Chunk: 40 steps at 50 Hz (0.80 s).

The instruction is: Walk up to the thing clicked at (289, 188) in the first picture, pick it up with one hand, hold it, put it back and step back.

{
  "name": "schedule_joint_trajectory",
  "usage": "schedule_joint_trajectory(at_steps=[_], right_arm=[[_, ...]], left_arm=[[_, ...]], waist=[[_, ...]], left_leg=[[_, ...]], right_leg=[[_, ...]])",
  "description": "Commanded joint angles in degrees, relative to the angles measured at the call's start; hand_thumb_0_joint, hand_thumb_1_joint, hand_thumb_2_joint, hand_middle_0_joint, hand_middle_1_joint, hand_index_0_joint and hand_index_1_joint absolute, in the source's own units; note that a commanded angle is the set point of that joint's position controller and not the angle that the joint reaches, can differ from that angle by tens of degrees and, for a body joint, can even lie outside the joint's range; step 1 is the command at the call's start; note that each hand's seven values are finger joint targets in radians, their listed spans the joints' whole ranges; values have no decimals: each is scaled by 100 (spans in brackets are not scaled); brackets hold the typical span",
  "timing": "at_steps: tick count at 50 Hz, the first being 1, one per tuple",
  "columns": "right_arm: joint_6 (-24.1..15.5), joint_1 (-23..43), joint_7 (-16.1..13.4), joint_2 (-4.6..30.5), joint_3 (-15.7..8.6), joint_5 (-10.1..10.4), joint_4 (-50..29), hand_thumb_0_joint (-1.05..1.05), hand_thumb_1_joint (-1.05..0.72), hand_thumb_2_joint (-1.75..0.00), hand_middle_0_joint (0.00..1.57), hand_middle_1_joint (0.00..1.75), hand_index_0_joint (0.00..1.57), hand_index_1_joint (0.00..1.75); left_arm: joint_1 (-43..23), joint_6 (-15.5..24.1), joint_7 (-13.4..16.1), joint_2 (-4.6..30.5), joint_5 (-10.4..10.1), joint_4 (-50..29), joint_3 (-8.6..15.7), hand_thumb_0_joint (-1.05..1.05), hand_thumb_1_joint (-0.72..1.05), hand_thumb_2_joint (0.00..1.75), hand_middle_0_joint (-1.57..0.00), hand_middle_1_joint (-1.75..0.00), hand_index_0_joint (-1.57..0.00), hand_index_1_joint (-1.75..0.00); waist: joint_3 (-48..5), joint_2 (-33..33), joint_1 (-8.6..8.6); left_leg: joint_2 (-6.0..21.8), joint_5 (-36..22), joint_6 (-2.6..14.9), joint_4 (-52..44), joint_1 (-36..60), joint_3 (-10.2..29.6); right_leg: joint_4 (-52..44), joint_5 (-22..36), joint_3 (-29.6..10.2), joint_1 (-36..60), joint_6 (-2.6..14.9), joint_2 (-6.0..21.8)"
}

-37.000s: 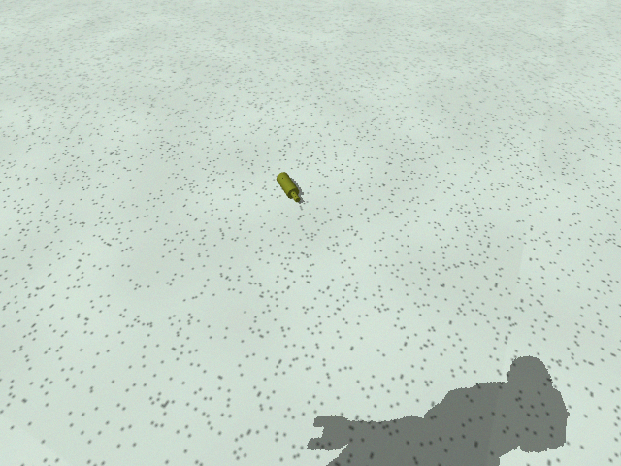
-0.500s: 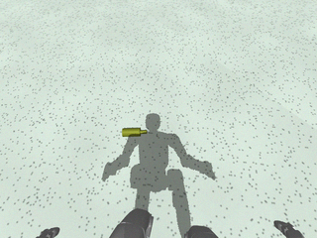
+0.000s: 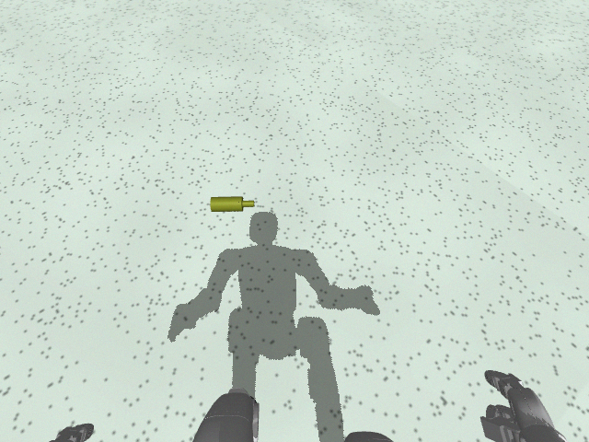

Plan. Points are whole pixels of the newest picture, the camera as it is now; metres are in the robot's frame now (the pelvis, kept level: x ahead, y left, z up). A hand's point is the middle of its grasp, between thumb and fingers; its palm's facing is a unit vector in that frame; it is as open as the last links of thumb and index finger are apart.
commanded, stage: step back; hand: left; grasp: from above
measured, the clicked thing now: (232, 204) +0.97 +0.29 -0.72
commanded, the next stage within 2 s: stand in 1.24 s
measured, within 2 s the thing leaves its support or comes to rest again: neither
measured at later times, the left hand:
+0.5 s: hand out of the picture -0.08 +0.29 -0.12, palm faces +0.15 -0.91 -0.40, open 7.3 cm
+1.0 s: hand out of the picture -0.05 +0.28 -0.14, palm faces +0.14 -0.92 -0.36, open 7.3 cm
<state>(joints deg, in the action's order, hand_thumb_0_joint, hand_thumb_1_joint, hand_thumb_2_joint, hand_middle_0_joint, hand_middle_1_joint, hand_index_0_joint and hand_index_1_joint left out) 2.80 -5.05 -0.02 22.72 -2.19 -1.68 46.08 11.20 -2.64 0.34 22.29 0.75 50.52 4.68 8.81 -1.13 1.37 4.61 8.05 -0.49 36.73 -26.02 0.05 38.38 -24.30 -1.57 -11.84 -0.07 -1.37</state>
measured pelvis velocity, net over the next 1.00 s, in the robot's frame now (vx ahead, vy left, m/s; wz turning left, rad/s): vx -0.07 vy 0.01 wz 0.11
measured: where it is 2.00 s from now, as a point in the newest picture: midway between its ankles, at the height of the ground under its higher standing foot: outside the picture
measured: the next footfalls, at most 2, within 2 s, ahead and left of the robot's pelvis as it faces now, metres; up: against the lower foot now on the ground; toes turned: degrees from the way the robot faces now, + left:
left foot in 0.34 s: -0.02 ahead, +0.15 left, +0.00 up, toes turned +7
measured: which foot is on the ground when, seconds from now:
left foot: down 0.00-0.02, up 0.04-0.32, down 0.34-1.00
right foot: down 0.00-1.00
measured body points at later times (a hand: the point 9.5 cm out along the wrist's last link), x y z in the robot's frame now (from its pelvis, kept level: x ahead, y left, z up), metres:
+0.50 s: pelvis -0.10 +0.00 +0.02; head -0.11 +0.00 +0.47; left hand -0.09 +0.33 -0.10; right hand -0.02 -0.30 -0.11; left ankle -0.12 +0.13 -0.71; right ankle -0.05 -0.12 -0.69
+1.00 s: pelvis -0.07 +0.01 +0.02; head -0.06 +0.02 +0.46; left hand -0.05 +0.33 -0.11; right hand +0.06 -0.27 -0.11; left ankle -0.06 +0.14 -0.71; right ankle -0.05 -0.11 -0.71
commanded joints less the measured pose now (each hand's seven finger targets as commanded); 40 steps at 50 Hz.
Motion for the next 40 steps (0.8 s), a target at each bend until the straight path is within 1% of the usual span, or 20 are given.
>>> schedule_joint_trajectory(at_steps=[1,2,4,5,8,12,14,16,17,18,19,20,22,25,28,29,31,32,36,40], right_arm=[[5,178,-154,825,-320,107,-478,0,-90,-90,20,30,20,30],[46,257,-201,1102,-454,93,-482,0,-90,-90,20,30,20,30],[67,-234,-175,1137,-425,95,-160,0,-90,-90,20,30,20,30],[43,-453,-152,1074,-402,116,-71,0,-90,-90,20,30,20,30],[-41,-584,-83,1114,-388,52,17,0,-90,-90,20,30,20,30],[-131,-232,-5,1120,-409,-52,2,0,-90,-90,20,30,20,30],[-204,-410,40,1051,-388,-55,193,0,-90,-90,20,30,20,30],[-279,-1115,64,950,-426,-14,588,0,-90,-90,20,30,20,30],[-331,-1265,47,1023,-504,-48,751,0,-90,-90,20,30,20,30],[-380,-1212,20,1411,-585,-130,705,0,-90,-90,20,30,20,30],[-385,-853,16,1917,-611,-95,568,0,-90,-90,20,30,20,30],[-435,-521,25,1758,-566,-53,479,0,-90,-90,20,30,20,30],[-531,-227,-7,1247,-368,-105,461,0,-90,-90,20,30,20,30],[-472,-293,54,1416,-458,-106,521,0,-90,-90,20,30,20,30],[-326,-208,69,1207,-402,-49,486,0,-90,-90,20,30,20,30],[-297,-336,53,995,-333,-35,503,0,-90,-90,20,30,20,30],[-300,-228,-5,786,-280,-1,379,0,-90,-90,20,30,20,30],[-320,-333,-27,1039,-357,1,441,0,-90,-90,20,30,20,30],[-433,-788,25,905,-351,19,679,0,-90,-90,20,30,20,30],[-466,-878,34,738,-344,1,824,0,-90,-90,20,30,20,30]], left_arm=[[440,159,77,2154,217,-350,577,0,90,90,-20,-30,-20,-30],[47,197,113,2299,203,-571,582,0,90,90,-20,-30,-20,-30],[-798,261,163,1661,171,-705,356,0,90,90,-20,-30,-20,-30],[-863,274,180,1493,218,-690,368,0,90,90,-20,-30,-20,-30],[-169,354,153,1415,226,-570,394,0,90,90,-20,-30,-20,-30],[265,378,121,1577,228,-404,474,0,90,90,-20,-30,-20,-30],[199,353,76,1638,200,-339,460,0,90,90,-20,-30,-20,-30],[-128,282,34,1608,161,-367,398,0,90,90,-20,-30,-20,-30],[54,255,15,1274,182,-364,268,0,90,90,-20,-30,-20,-30],[-14,278,-16,826,101,-419,136,0,90,90,-20,-30,-20,-30],[-495,291,6,1149,53,-339,243,0,90,90,-20,-30,-20,-30],[-571,320,-21,1384,49,-286,303,0,90,90,-20,-30,-20,-30],[-222,388,-103,1036,-15,-104,212,0,90,90,-20,-30,-20,-30],[28,439,-157,1100,46,142,260,0,90,90,-20,-30,-20,-30],[349,469,-107,994,103,357,293,0,90,90,-20,-30,-20,-30],[532,510,-57,1025,128,373,302,0,90,90,-20,-30,-20,-30],[679,606,-3,1789,198,378,443,0,90,90,-20,-30,-20,-30],[434,638,3,1793,175,218,440,0,90,90,-20,-30,-20,-30],[-61,719,16,1462,136,137,340,0,90,90,-20,-30,-20,-30],[-386,616,-9,1329,74,95,201,0,90,90,-20,-30,-20,-30]], waist=[[-763,1713,375],[-285,1470,323],[-122,392,-316],[-283,606,-374],[-730,735,60],[-680,1180,415],[-684,1383,303],[-821,1192,-121],[-867,452,-164],[-814,-677,-214],[-328,-966,-368],[153,-467,-236],[-14,-384,-30],[-275,-958,-135],[-241,-753,110],[-403,-406,188],[-297,982,318],[-82,534,202],[-442,596,-40],[-790,832,-207]], left_leg=[[-1030,2516,74,1674,-667,527],[-731,2682,-63,2747,-337,1239],[-1091,1918,-13,3383,-249,1325],[-1128,1736,-30,3465,-167,1122],[-984,1618,-145,2952,-598,840],[-570,2252,-138,1156,-528,538],[-504,2637,10,147,310,164],[-639,1530,195,-1455,1662,-255],[-629,1282,228,-1863,2405,2],[471,3060,657,-2341,2796,2137],[1567,4726,1365,-2742,1108,3442],[1561,4439,1434,-2771,325,3171],[842,2870,1024,-2303,1045,1988],[681,3048,959,-2197,627,1474],[423,3335,662,-1524,-39,1027],[249,3029,561,-870,-131,813],[-649,2688,203,1482,-890,438],[-482,2490,201,1766,-733,935],[-222,1810,128,1188,100,692],[-405,1014,58,-540,1346,-89]], right_leg=[[-2327,-70,-2928,-714,1351,2315],[-2637,-134,-3520,-1897,1830,2887],[-1796,1255,-1603,-1739,1206,1840],[-1677,1262,-1240,-1525,1075,1619],[-1528,116,-1190,-110,935,1340],[-1882,-1771,-1761,477,1074,1682],[-1964,-1681,-1568,-34,1072,1723],[-1577,-1354,-957,-621,814,1441],[-861,-1242,-529,-1129,609,1072],[127,-846,65,-2361,78,433],[963,-883,143,-2161,28,336],[1295,-599,-251,-1687,68,440],[874,8,-239,-1636,121,398],[164,-60,311,-575,51,199],[-944,440,516,577,145,-124],[-1400,288,218,955,207,-21],[-2798,-2338,-3206,397,1092,2075],[-2816,-2206,-3426,-26,1371,2311],[-2276,-159,-1675,-256,1069,1722],[-1470,1396,-697,-676,876,1392]])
